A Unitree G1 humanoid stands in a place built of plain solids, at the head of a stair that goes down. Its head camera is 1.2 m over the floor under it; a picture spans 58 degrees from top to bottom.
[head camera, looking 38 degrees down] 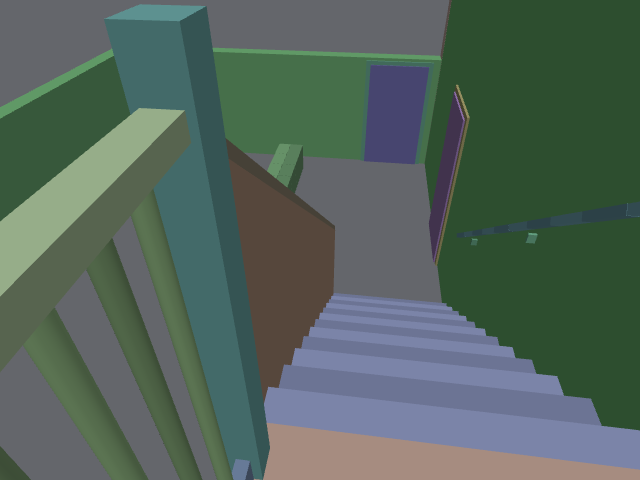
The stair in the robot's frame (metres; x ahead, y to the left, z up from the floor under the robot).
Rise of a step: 0.20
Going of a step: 0.24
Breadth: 1.28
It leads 7 degrees to the right of straight ahead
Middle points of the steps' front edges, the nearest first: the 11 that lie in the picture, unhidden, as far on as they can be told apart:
0.59 -0.41 0.00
0.83 -0.44 -0.19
1.07 -0.47 -0.39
1.31 -0.50 -0.59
1.55 -0.54 -0.78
1.79 -0.57 -0.98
2.03 -0.60 -1.17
2.27 -0.63 -1.37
2.51 -0.66 -1.57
2.75 -0.69 -1.76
2.99 -0.72 -1.96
